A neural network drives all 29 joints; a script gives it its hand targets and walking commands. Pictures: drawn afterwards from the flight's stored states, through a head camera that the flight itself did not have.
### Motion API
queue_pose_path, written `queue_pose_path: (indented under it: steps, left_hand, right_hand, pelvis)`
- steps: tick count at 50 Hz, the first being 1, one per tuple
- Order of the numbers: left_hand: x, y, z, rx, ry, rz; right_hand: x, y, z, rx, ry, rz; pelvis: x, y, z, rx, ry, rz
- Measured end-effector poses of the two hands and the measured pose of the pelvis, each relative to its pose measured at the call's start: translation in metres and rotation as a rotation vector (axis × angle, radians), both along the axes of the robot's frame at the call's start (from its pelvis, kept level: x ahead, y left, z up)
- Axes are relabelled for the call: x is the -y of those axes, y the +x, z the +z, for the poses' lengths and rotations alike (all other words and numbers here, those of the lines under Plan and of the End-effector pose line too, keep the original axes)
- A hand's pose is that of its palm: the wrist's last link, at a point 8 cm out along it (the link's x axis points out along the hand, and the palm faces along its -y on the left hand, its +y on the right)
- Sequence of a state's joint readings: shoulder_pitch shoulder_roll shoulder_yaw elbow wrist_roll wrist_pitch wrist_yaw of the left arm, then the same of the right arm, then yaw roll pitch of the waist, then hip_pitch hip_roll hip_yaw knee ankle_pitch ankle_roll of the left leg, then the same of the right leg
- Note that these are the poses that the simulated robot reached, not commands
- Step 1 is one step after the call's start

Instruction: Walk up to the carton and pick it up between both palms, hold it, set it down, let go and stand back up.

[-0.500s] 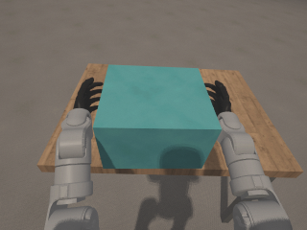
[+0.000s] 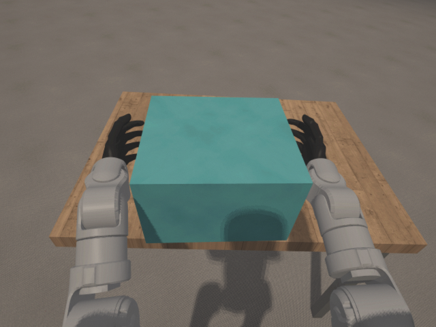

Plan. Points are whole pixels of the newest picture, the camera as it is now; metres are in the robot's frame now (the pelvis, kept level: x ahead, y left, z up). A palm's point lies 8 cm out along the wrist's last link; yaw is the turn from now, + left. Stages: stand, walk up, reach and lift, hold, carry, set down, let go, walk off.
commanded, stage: hold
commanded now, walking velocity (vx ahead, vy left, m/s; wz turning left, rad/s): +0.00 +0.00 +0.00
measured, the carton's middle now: (216, 165) +0.37 +0.00 +0.13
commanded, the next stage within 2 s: none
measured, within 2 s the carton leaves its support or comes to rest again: neither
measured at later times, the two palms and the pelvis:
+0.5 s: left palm (115, 157) +0.35 +0.18 +0.17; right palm (312, 159) +0.35 -0.17 +0.16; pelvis +0.00 +0.00 +0.00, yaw +0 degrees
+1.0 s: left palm (116, 157) +0.35 +0.18 +0.17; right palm (312, 158) +0.35 -0.17 +0.16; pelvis +0.00 +0.00 +0.00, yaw +0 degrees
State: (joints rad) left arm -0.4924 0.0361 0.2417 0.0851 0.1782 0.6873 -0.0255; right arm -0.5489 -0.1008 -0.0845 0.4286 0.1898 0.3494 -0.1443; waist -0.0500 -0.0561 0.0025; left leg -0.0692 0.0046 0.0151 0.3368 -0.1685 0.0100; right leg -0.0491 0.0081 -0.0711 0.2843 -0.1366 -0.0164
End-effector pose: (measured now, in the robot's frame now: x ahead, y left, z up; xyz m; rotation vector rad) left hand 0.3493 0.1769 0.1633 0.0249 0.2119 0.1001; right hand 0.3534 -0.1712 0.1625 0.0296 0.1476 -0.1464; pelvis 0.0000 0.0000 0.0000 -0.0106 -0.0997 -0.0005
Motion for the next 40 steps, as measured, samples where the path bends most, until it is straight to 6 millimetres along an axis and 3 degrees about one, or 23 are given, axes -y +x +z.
queue_pose_path:
  steps: [40]
  left_hand:
    - [0.0014, -0.0012, 0.0049, 0.013, 0.014, 0.006]
  right_hand:
    - [0.0012, 0.0001, -0.0028, 0.014, 0.013, 0.005]
  pelvis:
    - [-0.0001, -0.0008, 0.0000, -0.002, -0.001, 0.004]
